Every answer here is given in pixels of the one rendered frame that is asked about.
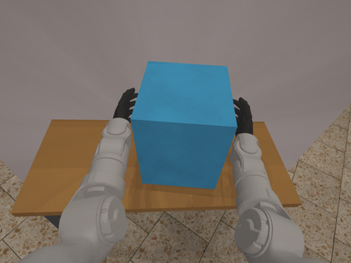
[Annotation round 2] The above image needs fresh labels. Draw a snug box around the right robot hand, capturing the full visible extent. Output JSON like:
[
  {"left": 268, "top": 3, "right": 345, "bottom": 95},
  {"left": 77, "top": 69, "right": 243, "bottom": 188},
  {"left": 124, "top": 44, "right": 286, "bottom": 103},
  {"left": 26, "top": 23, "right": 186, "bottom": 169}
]
[{"left": 233, "top": 97, "right": 253, "bottom": 137}]

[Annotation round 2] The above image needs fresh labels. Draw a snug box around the robot right upper arm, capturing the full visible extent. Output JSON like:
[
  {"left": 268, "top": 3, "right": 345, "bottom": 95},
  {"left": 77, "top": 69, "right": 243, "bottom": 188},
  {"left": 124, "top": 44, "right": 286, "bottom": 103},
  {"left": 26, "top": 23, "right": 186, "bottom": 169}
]
[{"left": 234, "top": 207, "right": 328, "bottom": 263}]

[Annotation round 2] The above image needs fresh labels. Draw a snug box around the left robot forearm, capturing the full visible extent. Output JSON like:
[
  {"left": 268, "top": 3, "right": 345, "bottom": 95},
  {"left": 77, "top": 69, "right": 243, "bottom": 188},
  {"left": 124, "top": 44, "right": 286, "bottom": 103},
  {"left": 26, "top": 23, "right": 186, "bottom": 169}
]
[{"left": 59, "top": 118, "right": 131, "bottom": 236}]

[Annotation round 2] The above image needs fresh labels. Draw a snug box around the robot left upper arm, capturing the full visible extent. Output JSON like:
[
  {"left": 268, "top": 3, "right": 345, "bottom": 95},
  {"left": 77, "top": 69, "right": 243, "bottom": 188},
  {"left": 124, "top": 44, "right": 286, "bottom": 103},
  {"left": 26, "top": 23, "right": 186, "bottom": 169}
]
[{"left": 17, "top": 194, "right": 128, "bottom": 263}]

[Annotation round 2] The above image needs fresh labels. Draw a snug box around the table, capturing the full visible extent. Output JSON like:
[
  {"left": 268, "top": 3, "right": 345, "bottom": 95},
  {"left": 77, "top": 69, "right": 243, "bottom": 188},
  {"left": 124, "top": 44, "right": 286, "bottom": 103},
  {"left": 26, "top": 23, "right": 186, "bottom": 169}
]
[{"left": 10, "top": 119, "right": 302, "bottom": 229}]

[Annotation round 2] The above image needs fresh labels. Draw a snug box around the right robot forearm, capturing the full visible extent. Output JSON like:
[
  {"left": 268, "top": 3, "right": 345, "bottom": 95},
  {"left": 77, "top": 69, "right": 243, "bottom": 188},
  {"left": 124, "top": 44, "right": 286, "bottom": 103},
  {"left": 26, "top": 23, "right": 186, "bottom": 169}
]
[{"left": 229, "top": 133, "right": 293, "bottom": 221}]

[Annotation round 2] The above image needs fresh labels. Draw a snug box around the left robot hand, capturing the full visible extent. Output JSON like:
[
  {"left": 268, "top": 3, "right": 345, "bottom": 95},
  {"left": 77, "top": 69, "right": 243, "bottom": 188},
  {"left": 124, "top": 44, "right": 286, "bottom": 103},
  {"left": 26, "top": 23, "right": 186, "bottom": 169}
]
[{"left": 113, "top": 88, "right": 138, "bottom": 123}]

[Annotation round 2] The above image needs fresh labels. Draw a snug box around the carton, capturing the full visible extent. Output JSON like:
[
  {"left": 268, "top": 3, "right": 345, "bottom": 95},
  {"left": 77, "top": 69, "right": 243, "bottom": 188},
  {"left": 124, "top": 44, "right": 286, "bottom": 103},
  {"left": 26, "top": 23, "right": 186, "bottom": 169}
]
[{"left": 131, "top": 61, "right": 237, "bottom": 189}]

